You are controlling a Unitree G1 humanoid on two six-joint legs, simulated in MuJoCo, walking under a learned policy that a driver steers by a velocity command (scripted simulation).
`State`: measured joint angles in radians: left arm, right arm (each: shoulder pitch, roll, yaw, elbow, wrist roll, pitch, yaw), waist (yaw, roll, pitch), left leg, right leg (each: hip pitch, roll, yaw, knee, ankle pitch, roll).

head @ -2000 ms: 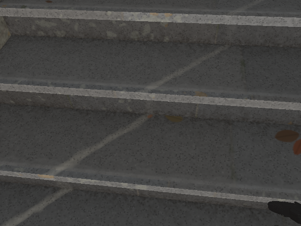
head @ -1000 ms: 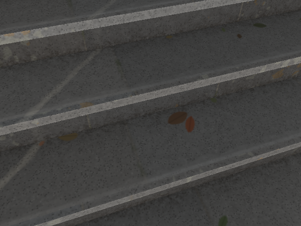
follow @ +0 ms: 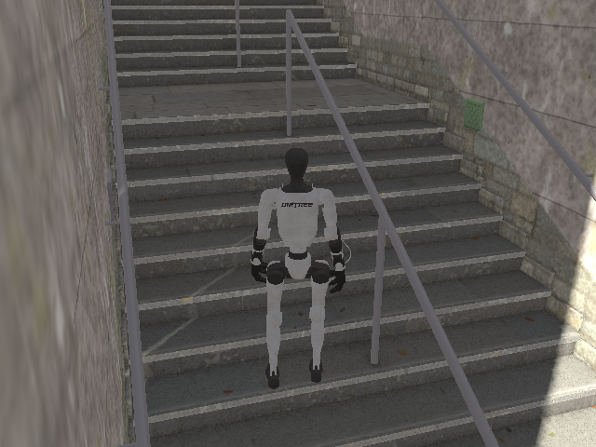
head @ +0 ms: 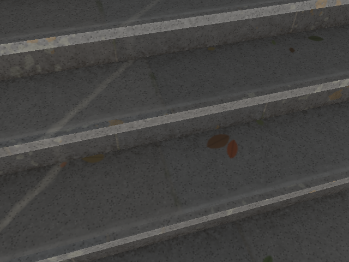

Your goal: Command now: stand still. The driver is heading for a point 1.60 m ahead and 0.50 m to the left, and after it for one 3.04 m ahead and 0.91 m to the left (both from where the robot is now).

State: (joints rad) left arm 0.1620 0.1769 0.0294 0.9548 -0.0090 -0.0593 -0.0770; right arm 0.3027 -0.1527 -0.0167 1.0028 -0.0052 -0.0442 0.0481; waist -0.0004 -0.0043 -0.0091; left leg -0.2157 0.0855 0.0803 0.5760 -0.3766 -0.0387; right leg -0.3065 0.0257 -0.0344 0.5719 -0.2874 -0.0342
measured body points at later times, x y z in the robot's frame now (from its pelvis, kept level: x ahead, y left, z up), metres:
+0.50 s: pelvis +0.05 +0.00 +0.00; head +0.05 +0.00 +0.45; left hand +0.07 +0.25 -0.15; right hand +0.02 -0.24 -0.15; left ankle -0.05 +0.12 -0.69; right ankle +0.01 -0.10 -0.73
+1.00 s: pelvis +0.26 +0.12 +0.11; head +0.27 +0.13 +0.56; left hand +0.41 +0.35 +0.00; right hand +0.22 -0.12 -0.03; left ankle +0.29 +0.18 -0.57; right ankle +0.26 -0.04 -0.36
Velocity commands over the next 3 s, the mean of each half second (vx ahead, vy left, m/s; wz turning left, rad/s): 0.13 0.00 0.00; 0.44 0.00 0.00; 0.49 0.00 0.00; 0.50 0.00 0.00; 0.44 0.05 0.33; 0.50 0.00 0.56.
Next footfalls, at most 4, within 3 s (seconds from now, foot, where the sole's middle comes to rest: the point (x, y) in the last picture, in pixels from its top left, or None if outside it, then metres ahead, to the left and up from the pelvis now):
0.80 left None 0.33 0.18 -0.61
1.36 right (163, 187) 0.64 0.06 -0.45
1.80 left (101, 99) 0.89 0.28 -0.30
2.30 right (161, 7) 1.23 0.08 -0.14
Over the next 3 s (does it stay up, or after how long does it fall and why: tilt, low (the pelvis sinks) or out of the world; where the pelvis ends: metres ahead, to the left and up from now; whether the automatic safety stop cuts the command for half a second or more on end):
stays up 1.37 0.36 0.69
